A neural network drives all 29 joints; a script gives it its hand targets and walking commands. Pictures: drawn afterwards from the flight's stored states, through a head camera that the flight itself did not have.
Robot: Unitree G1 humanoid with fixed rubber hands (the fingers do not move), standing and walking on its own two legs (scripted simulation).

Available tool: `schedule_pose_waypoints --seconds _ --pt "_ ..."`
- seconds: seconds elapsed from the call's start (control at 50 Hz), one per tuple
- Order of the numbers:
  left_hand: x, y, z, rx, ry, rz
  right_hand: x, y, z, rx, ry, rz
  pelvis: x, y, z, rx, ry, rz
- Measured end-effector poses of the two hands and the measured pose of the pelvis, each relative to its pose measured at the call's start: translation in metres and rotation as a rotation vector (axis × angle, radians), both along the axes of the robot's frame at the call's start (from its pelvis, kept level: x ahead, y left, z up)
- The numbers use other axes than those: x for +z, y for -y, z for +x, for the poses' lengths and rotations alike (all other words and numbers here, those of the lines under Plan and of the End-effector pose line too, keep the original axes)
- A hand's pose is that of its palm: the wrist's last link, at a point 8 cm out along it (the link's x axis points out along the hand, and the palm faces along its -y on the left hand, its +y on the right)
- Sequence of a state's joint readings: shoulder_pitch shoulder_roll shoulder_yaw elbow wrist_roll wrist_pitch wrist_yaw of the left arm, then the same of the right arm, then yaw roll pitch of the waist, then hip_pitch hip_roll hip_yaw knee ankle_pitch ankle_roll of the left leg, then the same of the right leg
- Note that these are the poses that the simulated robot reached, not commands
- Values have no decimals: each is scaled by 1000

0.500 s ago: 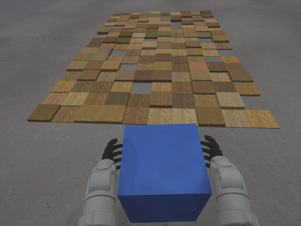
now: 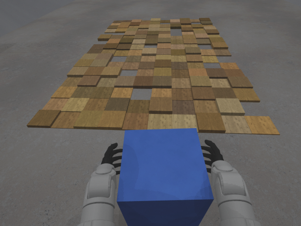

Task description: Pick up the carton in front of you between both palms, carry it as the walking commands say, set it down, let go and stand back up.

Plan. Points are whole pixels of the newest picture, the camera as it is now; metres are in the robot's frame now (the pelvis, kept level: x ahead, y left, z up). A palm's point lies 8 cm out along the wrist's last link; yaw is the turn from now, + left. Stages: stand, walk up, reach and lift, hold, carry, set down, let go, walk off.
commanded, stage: reach and lift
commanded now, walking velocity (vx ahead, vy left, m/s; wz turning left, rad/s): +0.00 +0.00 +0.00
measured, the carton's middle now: (161, 180) +0.29 +0.00 -0.04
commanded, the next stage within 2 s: hold in 0.02 s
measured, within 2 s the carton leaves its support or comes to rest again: neither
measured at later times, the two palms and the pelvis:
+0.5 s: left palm (106, 168) +0.28 +0.15 +0.05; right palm (219, 165) +0.28 -0.15 +0.05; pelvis -0.01 +0.00 +0.00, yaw +0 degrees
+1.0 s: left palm (106, 167) +0.28 +0.15 +0.05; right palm (218, 164) +0.28 -0.15 +0.05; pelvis +0.00 +0.00 +0.00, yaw +0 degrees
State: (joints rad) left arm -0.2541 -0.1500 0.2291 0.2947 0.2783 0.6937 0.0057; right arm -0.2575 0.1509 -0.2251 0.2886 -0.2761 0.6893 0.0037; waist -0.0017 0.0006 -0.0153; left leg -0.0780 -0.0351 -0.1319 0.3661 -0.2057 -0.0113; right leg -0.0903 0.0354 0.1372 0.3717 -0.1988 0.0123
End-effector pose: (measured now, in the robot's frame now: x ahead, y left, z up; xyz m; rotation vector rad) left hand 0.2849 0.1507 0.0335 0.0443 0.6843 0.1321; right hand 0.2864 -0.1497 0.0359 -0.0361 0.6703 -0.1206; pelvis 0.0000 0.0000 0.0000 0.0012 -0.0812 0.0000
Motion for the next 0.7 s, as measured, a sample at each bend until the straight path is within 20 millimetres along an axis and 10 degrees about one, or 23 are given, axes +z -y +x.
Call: schedule_pose_waypoints --seconds 0.7 --pt "16 1 -6 8 17 -14 17 1 -7 -12 17 13 0 0 -11 1 38 0"
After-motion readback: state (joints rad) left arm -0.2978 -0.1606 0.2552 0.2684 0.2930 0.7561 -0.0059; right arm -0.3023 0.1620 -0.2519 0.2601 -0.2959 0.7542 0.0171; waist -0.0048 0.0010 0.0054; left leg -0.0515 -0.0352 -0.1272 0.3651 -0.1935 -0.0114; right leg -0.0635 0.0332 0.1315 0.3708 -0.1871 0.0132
